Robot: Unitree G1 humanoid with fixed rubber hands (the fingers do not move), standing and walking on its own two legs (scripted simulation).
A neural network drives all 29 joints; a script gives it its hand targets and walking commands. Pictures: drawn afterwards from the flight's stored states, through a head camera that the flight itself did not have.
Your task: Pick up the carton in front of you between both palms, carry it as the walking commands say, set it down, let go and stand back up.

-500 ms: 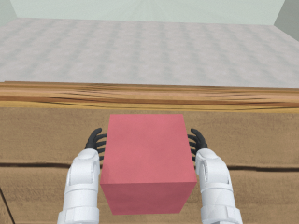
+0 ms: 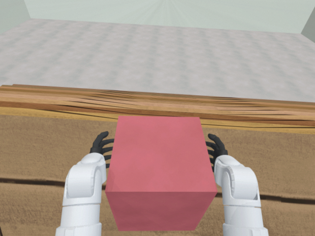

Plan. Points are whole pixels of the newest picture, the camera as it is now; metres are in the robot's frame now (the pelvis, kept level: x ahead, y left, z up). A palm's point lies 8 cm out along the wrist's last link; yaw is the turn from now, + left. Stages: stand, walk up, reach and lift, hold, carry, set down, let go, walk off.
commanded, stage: carry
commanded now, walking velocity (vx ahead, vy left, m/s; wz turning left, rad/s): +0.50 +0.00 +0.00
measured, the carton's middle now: (157, 175) +0.29 -0.01 +0.02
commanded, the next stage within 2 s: none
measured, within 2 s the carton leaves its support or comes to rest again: neither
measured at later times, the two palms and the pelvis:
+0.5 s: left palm (122, 94) +0.56 +0.11 +0.08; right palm (207, 99) +0.55 -0.19 +0.08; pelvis +0.29 -0.03 -0.02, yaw -1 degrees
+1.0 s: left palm (128, 54) +0.89 +0.12 +0.08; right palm (190, 57) +0.88 -0.18 +0.08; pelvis +0.62 -0.02 -0.02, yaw -2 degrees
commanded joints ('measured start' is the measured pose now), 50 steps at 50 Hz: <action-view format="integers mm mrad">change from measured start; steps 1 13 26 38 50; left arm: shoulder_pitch -509 -428 -342 -326 -317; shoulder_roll -875 -850 -869 -935 -785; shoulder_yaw -688 -691 -663 -739 -692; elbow -232 -298 -230 -281 -358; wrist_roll -400 -459 -372 -448 -411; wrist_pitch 63 173 149 81 161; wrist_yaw -225 -255 -247 -291 -255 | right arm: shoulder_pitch -557 -475 -442 -333 -345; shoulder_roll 957 916 917 1005 865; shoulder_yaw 728 712 734 760 715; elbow -151 -295 -279 -224 -303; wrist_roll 412 389 395 326 368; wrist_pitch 40 144 151 47 139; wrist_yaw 223 190 234 202 212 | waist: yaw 30 -26 18 10 -35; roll -116 67 -254 -102 -34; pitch -90 -91 -240 -92 -133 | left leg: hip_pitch -296 512 -201 -309 406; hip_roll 1 309 -7 94 33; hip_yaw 59 -229 121 60 129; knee -85 -545 392 104 -272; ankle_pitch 52 411 171 351 311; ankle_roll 0 157 -48 -13 54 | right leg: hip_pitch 358 -550 531 313 94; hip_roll -290 -97 -408 -243 -137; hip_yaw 333 -3 510 9 -179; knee -182 468 -233 -317 264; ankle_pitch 382 26 -156 394 589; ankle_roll -153 18 -178 -114 -19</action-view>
